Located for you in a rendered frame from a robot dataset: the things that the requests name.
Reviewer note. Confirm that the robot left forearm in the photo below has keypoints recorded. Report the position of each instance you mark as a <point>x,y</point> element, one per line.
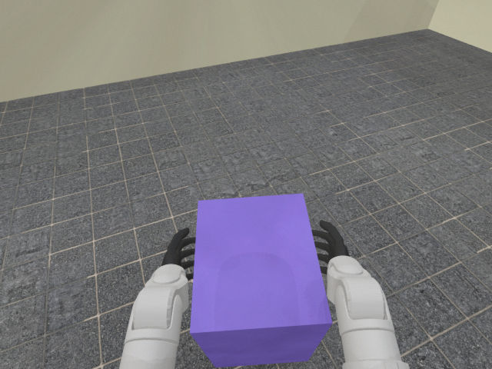
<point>155,323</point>

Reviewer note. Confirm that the robot right forearm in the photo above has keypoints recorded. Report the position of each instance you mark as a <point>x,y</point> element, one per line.
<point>363,317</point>

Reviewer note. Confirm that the right robot hand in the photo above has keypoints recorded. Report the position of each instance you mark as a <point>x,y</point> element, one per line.
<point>335,246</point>

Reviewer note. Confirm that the left robot hand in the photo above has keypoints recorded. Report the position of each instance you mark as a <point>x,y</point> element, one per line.
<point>174,255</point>

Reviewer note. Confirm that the carton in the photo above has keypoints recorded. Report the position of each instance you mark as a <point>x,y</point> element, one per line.
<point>258,295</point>

